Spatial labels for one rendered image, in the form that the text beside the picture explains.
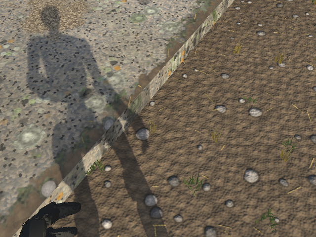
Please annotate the robot left hand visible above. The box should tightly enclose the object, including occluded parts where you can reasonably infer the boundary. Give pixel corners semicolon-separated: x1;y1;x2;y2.
19;201;81;237

